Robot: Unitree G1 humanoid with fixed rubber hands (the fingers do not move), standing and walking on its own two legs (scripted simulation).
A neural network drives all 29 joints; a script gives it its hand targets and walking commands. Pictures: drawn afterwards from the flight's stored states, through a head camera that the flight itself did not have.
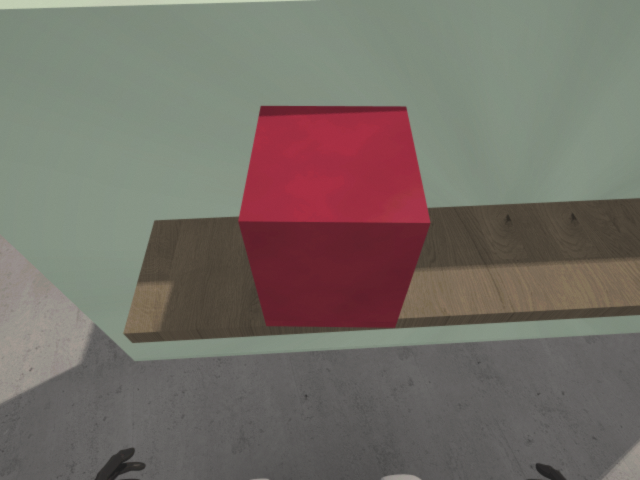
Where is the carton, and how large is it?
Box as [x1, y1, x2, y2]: [238, 106, 429, 327]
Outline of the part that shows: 261,106 238,221 266,325 394,327 429,225 427,208 405,106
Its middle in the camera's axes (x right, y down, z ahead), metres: +0.02 -0.03 +0.56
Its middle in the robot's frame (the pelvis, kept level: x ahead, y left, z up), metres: +0.44 -0.01 +0.04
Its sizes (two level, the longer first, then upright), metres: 0.210 0.200 0.250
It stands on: a table, 0.69 m high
